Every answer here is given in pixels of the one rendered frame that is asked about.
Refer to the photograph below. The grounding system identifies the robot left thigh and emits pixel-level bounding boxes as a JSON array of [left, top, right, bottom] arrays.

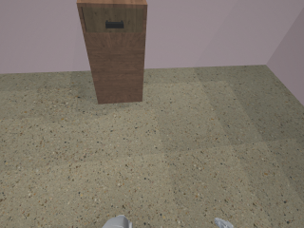
[[102, 217, 133, 228]]

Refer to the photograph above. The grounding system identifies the drawer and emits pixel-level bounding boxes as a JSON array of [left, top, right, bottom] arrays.
[[82, 7, 143, 33]]

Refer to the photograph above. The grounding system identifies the handle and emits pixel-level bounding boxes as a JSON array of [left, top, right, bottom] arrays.
[[105, 20, 124, 29]]

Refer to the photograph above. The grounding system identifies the cabinet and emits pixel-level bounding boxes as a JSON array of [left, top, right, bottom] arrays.
[[76, 0, 148, 105]]

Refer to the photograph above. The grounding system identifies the robot right hand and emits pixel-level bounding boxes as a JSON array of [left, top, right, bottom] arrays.
[[214, 218, 234, 228]]

